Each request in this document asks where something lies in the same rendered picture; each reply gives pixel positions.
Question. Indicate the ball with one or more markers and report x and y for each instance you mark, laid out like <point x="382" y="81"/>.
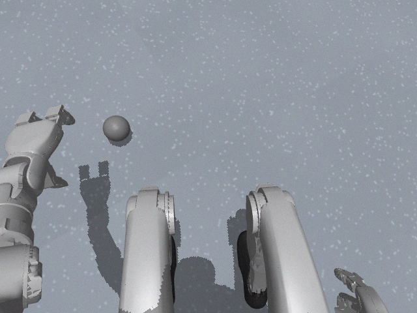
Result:
<point x="116" y="128"/>

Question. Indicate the right robot foot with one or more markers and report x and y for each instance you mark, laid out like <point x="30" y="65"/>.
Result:
<point x="253" y="299"/>

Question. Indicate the left robot arm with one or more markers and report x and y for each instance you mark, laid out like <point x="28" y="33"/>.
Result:
<point x="22" y="180"/>

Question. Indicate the right robot hand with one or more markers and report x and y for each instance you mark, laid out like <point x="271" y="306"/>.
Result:
<point x="367" y="299"/>

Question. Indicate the left robot hand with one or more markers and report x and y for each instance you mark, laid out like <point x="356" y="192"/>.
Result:
<point x="40" y="137"/>

